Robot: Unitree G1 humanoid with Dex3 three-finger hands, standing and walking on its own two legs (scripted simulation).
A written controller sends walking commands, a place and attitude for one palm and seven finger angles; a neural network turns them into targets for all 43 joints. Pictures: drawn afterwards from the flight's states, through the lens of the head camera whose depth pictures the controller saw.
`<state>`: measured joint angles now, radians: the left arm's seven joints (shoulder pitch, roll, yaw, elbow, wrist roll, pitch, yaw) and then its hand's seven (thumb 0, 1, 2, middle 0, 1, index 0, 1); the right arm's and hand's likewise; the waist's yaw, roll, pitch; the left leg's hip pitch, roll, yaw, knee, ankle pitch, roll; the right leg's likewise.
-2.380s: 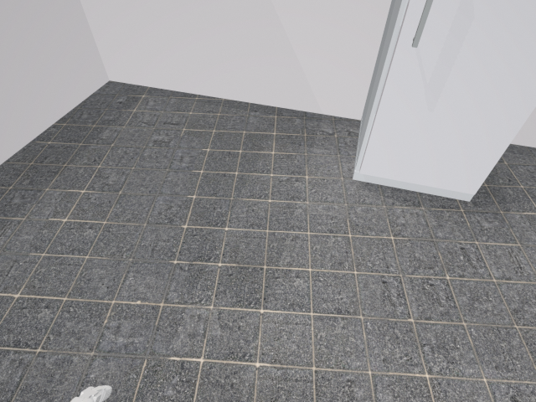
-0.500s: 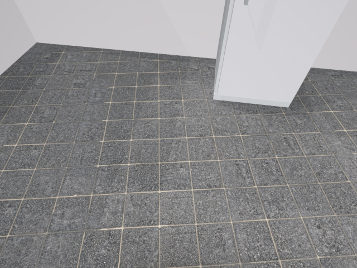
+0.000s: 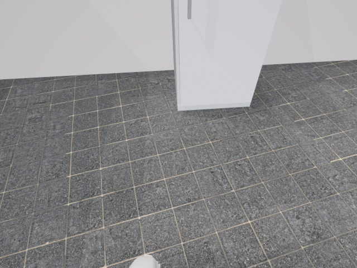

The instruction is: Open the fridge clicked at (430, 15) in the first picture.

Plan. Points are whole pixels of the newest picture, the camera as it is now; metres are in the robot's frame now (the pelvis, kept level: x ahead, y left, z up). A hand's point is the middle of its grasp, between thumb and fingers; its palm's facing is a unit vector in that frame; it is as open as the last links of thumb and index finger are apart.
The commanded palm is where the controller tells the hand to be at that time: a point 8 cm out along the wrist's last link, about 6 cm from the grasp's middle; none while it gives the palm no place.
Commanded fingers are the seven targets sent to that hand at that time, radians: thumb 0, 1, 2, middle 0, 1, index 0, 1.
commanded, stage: walk to a spot facing it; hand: left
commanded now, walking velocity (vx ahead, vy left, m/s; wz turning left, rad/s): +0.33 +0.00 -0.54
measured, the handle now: out of the picture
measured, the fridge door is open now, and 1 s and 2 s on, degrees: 0 0 0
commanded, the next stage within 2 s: none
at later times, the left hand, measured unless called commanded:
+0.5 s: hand (95, 206) +0.30 +0.30 -0.18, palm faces -0.24 -0.95 -0.19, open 7.4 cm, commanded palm none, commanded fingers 0.00 0.90 0.90 -0.20 -0.30 -0.20 -0.30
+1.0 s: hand (148, 149) +0.54 +0.18 -0.19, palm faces -0.51 -0.83 -0.20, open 7.2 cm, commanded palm none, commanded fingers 0.00 0.90 0.90 -0.20 -0.30 -0.20 -0.30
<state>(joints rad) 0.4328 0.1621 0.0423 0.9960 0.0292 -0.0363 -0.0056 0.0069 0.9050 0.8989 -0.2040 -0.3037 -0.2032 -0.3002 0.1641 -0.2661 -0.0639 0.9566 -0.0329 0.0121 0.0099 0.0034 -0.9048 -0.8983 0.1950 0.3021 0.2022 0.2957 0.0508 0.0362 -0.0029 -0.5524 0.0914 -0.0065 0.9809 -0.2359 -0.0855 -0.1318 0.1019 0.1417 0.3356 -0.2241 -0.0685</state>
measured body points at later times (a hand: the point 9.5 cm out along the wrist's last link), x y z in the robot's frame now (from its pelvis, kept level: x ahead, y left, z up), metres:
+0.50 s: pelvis +0.18 +0.12 +0.00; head +0.20 +0.16 +0.45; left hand +0.32 +0.35 -0.16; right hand +0.09 -0.11 -0.13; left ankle +0.15 +0.16 -0.75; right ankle +0.15 -0.05 -0.62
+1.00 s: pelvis +0.39 +0.06 -0.02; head +0.41 +0.06 +0.43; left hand +0.57 +0.23 -0.18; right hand +0.24 -0.11 -0.17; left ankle +0.40 +0.20 -0.64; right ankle +0.34 +0.02 -0.75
